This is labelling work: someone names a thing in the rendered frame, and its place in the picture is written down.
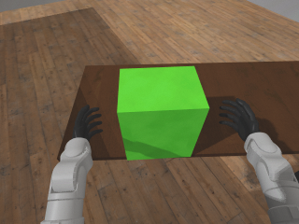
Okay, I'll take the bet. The right robot forearm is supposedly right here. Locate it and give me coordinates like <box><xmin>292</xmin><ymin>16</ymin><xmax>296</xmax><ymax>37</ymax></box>
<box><xmin>244</xmin><ymin>132</ymin><xmax>299</xmax><ymax>224</ymax></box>

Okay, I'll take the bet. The robot left hand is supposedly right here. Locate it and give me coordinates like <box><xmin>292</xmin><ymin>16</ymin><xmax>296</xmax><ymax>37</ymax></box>
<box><xmin>72</xmin><ymin>105</ymin><xmax>103</xmax><ymax>142</ymax></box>

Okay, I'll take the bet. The carton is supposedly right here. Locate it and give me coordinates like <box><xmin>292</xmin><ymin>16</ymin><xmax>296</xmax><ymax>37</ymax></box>
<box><xmin>117</xmin><ymin>66</ymin><xmax>209</xmax><ymax>161</ymax></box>

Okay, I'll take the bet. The left robot forearm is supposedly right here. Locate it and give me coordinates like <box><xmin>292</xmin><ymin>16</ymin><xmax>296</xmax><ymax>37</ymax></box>
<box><xmin>40</xmin><ymin>137</ymin><xmax>93</xmax><ymax>224</ymax></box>

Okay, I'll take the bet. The robot right hand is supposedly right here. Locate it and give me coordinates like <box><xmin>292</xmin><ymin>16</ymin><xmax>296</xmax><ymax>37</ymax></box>
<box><xmin>219</xmin><ymin>98</ymin><xmax>261</xmax><ymax>142</ymax></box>

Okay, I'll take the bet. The table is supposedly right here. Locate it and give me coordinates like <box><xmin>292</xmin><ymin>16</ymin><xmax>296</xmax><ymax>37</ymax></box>
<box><xmin>57</xmin><ymin>61</ymin><xmax>299</xmax><ymax>183</ymax></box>

